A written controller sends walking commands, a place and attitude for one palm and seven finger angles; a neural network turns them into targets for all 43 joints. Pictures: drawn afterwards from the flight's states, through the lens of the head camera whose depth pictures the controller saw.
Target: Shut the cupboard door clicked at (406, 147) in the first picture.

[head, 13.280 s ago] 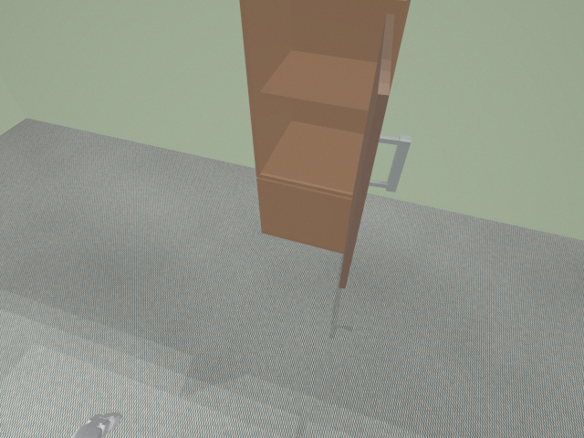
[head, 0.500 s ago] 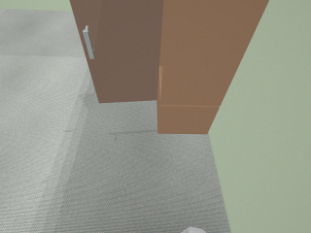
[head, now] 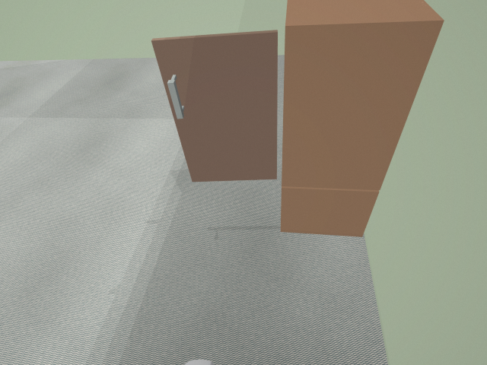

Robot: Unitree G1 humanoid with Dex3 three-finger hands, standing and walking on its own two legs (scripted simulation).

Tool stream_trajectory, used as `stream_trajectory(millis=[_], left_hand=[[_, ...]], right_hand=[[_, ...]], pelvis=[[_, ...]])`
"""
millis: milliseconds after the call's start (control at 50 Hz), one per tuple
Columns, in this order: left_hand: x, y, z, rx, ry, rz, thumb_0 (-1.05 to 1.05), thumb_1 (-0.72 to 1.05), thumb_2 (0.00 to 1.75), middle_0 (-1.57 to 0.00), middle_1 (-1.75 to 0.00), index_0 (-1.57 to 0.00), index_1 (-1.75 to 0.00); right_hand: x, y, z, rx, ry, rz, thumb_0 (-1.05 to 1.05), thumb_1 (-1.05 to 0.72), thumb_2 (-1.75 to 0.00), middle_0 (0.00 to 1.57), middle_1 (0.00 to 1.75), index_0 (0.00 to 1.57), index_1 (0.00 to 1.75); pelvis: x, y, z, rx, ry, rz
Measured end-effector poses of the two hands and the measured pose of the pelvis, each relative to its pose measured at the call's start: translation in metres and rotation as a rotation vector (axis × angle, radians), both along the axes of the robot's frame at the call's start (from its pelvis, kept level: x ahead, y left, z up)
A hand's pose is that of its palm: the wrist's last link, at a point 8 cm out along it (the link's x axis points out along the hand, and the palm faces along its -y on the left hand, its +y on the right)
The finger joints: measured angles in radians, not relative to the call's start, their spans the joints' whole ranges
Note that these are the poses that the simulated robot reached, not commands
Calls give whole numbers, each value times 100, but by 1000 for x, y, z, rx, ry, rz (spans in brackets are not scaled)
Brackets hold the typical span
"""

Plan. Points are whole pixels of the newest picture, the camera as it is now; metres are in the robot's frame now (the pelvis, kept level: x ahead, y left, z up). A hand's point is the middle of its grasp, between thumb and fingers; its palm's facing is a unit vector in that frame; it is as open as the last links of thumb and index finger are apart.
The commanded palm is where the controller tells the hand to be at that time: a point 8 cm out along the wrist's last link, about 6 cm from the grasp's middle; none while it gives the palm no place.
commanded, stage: take the last steps up to it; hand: left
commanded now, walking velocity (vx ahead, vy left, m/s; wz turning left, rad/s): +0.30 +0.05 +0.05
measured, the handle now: (177, 96) +0.88 +0.28 +0.00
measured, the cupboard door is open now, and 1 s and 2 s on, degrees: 96 96 96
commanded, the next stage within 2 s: come to a stop and stand still in 1.02 s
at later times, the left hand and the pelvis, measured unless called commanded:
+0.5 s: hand out of the picture +0.10 +0.28 -0.19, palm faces +0.06 -0.98 -0.17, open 7.4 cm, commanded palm none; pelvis +0.11 +0.11 -0.01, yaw -2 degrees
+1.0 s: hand (188, 261) +0.40 +0.19 -0.18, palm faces -0.05 -0.98 -0.19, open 7.3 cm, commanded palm none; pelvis +0.28 +0.03 -0.02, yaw -3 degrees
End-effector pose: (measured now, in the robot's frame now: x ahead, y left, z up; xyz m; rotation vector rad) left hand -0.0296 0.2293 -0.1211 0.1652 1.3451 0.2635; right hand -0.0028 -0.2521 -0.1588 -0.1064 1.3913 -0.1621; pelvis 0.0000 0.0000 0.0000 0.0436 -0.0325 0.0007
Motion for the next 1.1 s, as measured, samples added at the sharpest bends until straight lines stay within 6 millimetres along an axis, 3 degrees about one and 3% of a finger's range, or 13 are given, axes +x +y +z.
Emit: stream_trajectory(millis=[80,160,240,300,360,460,540,600,740,860,900,960,1100], left_hand=[[-39,-3,-4,-39,103,64,1,92,90,-20,-30,-20,-30],[-67,-3,-8,-92,207,117,1,91,90,-20,-30,-20,-30],[-75,8,-17,-143,287,156,1,91,90,-20,-30,-20,-30],[-66,26,-33,-176,329,160,1,91,90,-20,-30,-20,-30],[-31,50,-42,-177,320,113,1,91,90,-20,-30,-20,-30],[74,92,-41,-132,149,9,1,91,90,-20,-30,-20,-30],[162,113,-36,-88,-10,-43,1,91,90,-20,-30,-19,-30],[220,119,-30,-68,-96,-76,1,92,90,-20,-30,-19,-30],[327,96,-21,-59,-167,-181,0,92,90,-20,-30,-19,-30],[408,46,-28,-73,-192,-277,1,91,90,-20,-30,-19,-30],[426,30,-35,-73,-223,-279,1,91,90,-20,-30,-19,-30],[428,14,-36,-83,-216,-245,0,91,90,-20,-30,-20,-30],[414,21,-20,-16,-140,-144,-3,96,90,-21,-30,-20,-30]], right_hand=[[30,12,3,-4,-22,40,1,-91,-90,20,30,19,30],[77,38,8,-2,-83,85,1,-91,-90,20,30,19,30],[133,74,14,-4,-172,138,1,-91,-90,20,30,19,30],[170,102,12,-22,-260,156,1,-91,-90,20,30,19,30],[181,125,15,-24,-293,130,0,-91,-90,20,30,19,30],[177,125,27,-76,-294,15,-4,-96,-90,21,30,20,30],[156,125,24,-89,-190,-17,-3,-95,-90,21,30,20,30],[134,130,17,-73,-86,-49,-2,-94,-90,20,30,20,30],[90,150,7,14,149,-141,0,-92,-90,20,30,19,30],[86,147,2,81,307,-216,0,-91,-90,20,30,20,30],[96,136,-4,97,341,-225,1,-91,-90,21,30,20,30],[134,110,-8,84,310,-205,1,-91,-90,21,30,20,30],[275,51,-7,7,42,-97,1,-91,-90,20,30,19,30]], pelvis=[[11,11,0,-13,5,9],[25,28,-2,-28,11,13],[44,52,-8,-43,17,14],[61,74,-21,-61,16,9],[74,88,-21,-52,-1,-13],[100,103,-10,-47,-2,-33],[124,108,-7,-37,2,-40],[143,107,-8,-29,4,-42],[191,93,-12,-21,13,-53],[240,63,-24,-22,23,-69],[257,49,-32,-20,20,-70],[272,35,-30,-27,3,-62],[307,19,-14,-38,20,-47]])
